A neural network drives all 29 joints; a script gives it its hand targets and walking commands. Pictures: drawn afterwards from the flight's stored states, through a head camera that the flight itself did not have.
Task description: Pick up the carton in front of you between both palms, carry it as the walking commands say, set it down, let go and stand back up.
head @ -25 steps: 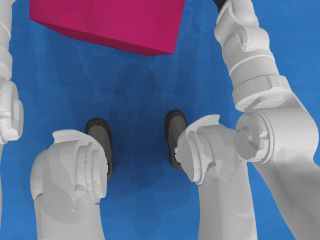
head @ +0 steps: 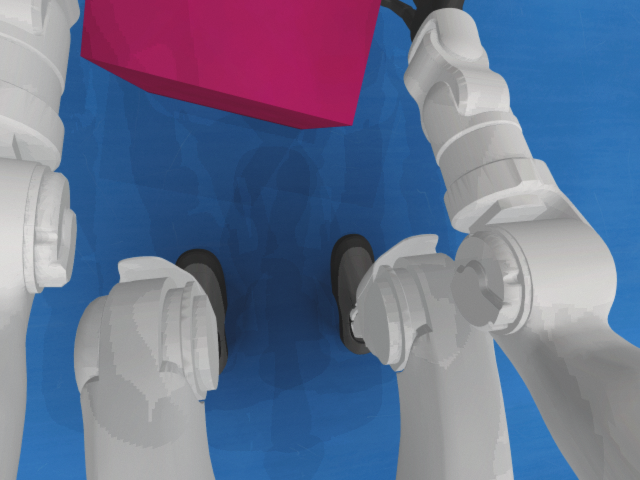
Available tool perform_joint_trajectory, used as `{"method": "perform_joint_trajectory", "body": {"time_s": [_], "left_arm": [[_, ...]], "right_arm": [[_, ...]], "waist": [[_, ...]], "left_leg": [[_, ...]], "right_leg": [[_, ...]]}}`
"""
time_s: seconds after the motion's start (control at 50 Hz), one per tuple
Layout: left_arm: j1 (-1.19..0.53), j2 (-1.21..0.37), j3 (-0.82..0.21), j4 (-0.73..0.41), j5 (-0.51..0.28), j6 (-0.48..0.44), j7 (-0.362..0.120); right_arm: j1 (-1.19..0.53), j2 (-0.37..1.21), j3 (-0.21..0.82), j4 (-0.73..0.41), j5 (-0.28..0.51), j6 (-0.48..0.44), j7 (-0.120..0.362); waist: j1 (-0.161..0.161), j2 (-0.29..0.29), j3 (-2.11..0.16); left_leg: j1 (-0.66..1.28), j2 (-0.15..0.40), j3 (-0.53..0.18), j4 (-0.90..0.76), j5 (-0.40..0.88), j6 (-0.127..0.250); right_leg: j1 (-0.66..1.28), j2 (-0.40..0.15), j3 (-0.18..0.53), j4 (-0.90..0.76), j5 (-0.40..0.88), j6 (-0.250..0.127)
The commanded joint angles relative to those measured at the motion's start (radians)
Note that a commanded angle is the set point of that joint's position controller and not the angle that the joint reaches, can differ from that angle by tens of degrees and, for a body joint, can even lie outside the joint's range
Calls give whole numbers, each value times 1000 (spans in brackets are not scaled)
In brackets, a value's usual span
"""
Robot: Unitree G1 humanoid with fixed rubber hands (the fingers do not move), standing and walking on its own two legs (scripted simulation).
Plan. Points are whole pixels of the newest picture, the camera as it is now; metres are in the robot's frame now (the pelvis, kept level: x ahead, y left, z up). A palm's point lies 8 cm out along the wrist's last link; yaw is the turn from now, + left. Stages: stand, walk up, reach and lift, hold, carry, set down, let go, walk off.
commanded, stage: reach and lift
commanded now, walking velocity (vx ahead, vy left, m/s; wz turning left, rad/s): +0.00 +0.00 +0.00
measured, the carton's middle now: (244, 7) +0.55 +0.06 -0.25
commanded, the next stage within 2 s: none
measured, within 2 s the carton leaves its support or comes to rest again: leaves its support in 0.36 s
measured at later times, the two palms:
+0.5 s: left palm out of the picture +0.55 +0.20 -0.14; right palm out of the picture +0.53 -0.09 -0.12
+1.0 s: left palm out of the picture +0.50 +0.20 +0.05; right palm out of the picture +0.50 -0.10 +0.06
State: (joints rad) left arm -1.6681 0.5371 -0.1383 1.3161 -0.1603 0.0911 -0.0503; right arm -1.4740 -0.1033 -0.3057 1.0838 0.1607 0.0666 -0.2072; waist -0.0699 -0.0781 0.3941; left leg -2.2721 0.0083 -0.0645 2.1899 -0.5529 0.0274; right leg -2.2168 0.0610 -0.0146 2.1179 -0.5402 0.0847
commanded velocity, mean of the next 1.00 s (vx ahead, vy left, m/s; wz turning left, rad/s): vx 0.00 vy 0.00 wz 0.00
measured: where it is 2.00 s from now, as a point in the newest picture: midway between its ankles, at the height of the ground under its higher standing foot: (286, 322)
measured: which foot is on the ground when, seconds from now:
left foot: down 0.00-1.00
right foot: down 0.00-1.00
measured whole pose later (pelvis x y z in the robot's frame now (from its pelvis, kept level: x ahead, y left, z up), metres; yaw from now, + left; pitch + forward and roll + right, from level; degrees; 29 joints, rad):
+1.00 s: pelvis +0.00 -0.02 +0.11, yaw +6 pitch +43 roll -3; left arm -1.19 0.14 0.34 0.85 0.26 0.39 -0.03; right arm -1.01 0.15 -0.61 0.52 -0.20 0.37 -0.14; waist -0.03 -0.04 -0.13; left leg -2.05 -0.04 -0.07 1.76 -0.46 -0.02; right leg -2.01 0.09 0.06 1.74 -0.48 0.08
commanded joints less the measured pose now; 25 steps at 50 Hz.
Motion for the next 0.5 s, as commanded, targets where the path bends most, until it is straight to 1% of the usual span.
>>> {"method": "perform_joint_trajectory", "body": {"time_s": [0.0,0.02,0.04,0.06,0.08,0.1,0.12,0.14,0.16,0.2,0.26,0.3,0.34,0.38,0.42,0.44,0.48], "left_arm": [[-355,-170,-14,-90,15,-3,-44],[-357,-214,-8,-89,29,4,-56],[-396,-388,-34,-117,32,15,-90],[-418,-517,-42,-110,47,29,-123],[-415,-638,-43,-107,62,44,-156],[-387,-725,-25,-114,77,57,-183],[-365,-751,3,-119,101,64,-192],[-345,-832,17,-152,109,71,-212],[-329,-879,33,-164,118,78,-225],[-305,-940,45,-201,123,89,-239],[-304,-1014,20,-278,99,95,-241],[-319,-1062,-18,-349,69,96,-235],[-347,-1110,-68,-437,32,96,-224],[-389,-1153,-112,-559,-1,99,-203],[-396,-1201,-130,-645,-6,116,-178],[-386,-1221,-129,-674,0,126,-166],[-349,-1260,-119,-699,25,150,-144]], "right_arm": [[-212,154,2,-91,-37,-5,22],[-204,181,-24,-88,-73,2,27],[-265,330,-9,-107,-88,13,60],[-313,446,-13,-115,-112,28,95],[-364,555,-12,-131,-130,46,131],[-402,627,-11,-145,-142,64,164],[-392,653,-28,-138,-164,76,179],[-426,717,-15,-164,-170,86,206],[-430,752,-14,-167,-175,97,226],[-430,802,-8,-184,-175,109,250],[-427,866,26,-207,-147,117,265],[-427,913,69,-229,-117,121,266],[-430,957,128,-270,-77,126,264],[-436,999,193,-327,-41,138,258],[-464,1023,247,-413,-20,154,255],[-481,1029,272,-458,-19,165,256],[-509,1044,334,-548,-17,186,256]], "waist": [[-14,223,-1081],[-30,230,-1072],[-32,239,-1067],[-28,251,-1060],[-17,261,-1053],[-7,259,-1046],[3,246,-1019],[4,232,-1016],[11,226,-1013],[22,213,-1035],[25,202,-1136],[27,213,-1247],[25,247,-1401],[22,296,-1575],[27,338,-1732],[28,343,-1787],[44,325,-1843]], "left_leg": [[597,-11,6,-205,226,-14],[593,-16,6,-206,215,-17],[594,-25,2,-208,214,-14],[590,-32,0,-206,222,-14],[585,-40,4,-203,228,-13],[577,-47,11,-199,232,-11],[554,-53,18,-197,235,-12],[552,-58,21,-194,245,-5],[546,-61,27,-190,259,-3],[550,-65,33,-187,294,2],[605,-68,36,-183,369,5],[683,-71,38,-180,443,0],[813,-76,38,-173,546,-8],[1001,-79,32,-167,681,-20],[1177,-84,28,-176,769,-31],[1231,-88,30,-184,785,-35],[1246,-101,49,-216,736,-38]], "right_leg": [[520,47,-89,-101,253,-16],[528,52,-93,-99,249,-18],[503,65,-94,-99,250,-22],[479,74,-96,-90,253,-23],[463,82,-97,-82,251,-23],[450,86,-100,-76,248,-21],[440,87,-106,-73,244,-19],[426,96,-109,-70,247,-22],[413,99,-113,-67,252,-25],[396,104,-116,-61,268,-30],[395,106,-121,-55,310,-33],[393,108,-127,-53,346,-34],[382,111,-135,-53,383,-34],[349,113,-139,-64,407,-34],[320,117,-137,-87,401,-35],[310,119,-135,-101,394,-34],[338,125,-133,-131,376,-30]]}}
